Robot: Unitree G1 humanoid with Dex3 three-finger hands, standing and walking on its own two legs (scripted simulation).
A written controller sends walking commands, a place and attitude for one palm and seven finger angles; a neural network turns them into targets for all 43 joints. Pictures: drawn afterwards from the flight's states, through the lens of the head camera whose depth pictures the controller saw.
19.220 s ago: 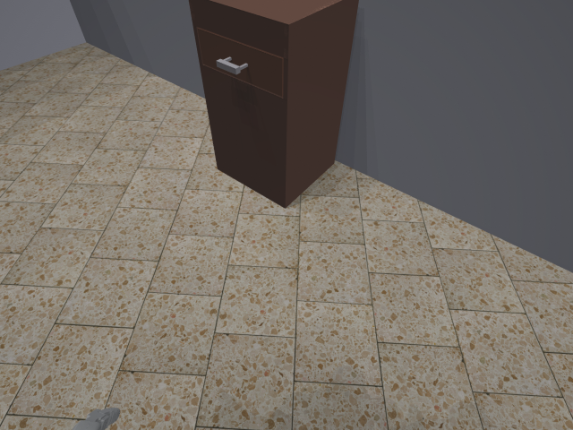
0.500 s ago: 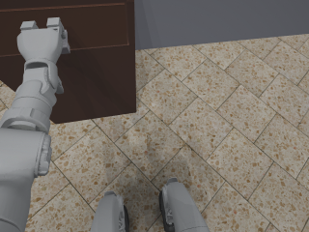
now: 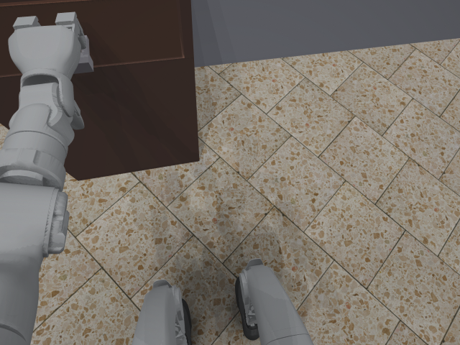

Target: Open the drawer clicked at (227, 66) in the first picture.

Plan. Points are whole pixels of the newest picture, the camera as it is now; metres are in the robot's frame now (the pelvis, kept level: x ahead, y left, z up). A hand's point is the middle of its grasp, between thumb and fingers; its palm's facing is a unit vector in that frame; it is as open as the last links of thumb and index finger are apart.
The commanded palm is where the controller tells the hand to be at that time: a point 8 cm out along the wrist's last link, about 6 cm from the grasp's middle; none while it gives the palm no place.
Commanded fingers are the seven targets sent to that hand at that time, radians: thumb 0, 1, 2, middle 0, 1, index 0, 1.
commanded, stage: lift the fingers back up to retry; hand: left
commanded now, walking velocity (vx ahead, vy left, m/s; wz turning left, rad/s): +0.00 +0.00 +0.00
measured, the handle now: (59, 54) +0.63 +0.21 +0.01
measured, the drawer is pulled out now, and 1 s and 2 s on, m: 0.00 0.00 0.00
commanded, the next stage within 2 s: re-aim the fingers above the handle in 0.62 s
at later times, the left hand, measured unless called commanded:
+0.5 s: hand (41, 56) +0.57 +0.21 +0.07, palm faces -0.09 -0.02 -1.00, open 13.8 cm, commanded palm +0.56 +0.19 +0.12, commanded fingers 0.00 -0.50 0.30 -0.30 -1.20 -0.30 -1.20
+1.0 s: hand (42, 60) +0.57 +0.21 +0.07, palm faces -0.08 +0.00 -1.00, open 13.8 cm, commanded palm +0.56 +0.19 +0.12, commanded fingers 0.00 -0.50 0.30 -0.30 -1.20 -0.30 -1.20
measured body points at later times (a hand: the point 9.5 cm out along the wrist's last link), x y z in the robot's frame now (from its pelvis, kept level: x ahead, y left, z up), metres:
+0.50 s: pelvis +0.06 +0.00 +0.07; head +0.20 +0.00 +0.50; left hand +0.57 +0.20 +0.13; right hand +0.04 -0.27 -0.06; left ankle +0.04 +0.11 -0.61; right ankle +0.07 -0.13 -0.61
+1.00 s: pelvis +0.07 +0.00 +0.07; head +0.21 +0.00 +0.50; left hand +0.57 +0.21 +0.12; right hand +0.06 -0.26 -0.06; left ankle +0.04 +0.11 -0.61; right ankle +0.07 -0.13 -0.61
